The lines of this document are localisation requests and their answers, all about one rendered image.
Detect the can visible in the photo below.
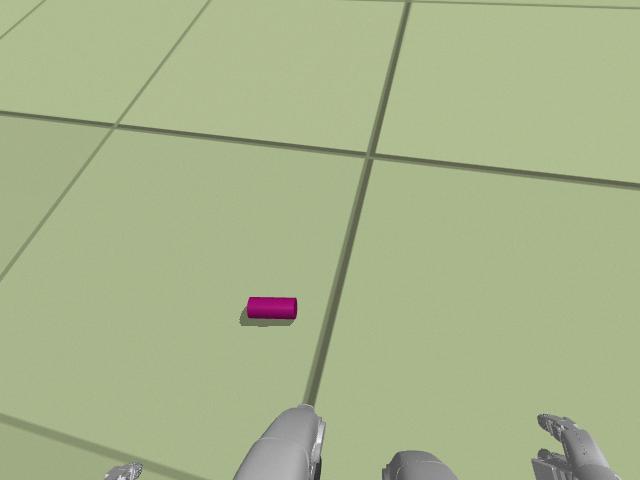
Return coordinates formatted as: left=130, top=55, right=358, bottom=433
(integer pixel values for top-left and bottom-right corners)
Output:
left=247, top=297, right=297, bottom=319

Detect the left robot hand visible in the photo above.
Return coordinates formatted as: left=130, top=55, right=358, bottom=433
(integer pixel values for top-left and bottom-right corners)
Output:
left=104, top=462, right=143, bottom=480

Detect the right robot hand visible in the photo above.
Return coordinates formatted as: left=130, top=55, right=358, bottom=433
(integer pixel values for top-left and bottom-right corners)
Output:
left=531, top=414, right=611, bottom=480

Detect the right robot arm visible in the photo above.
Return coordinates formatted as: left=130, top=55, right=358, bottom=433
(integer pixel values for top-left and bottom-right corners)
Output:
left=572, top=464, right=622, bottom=480

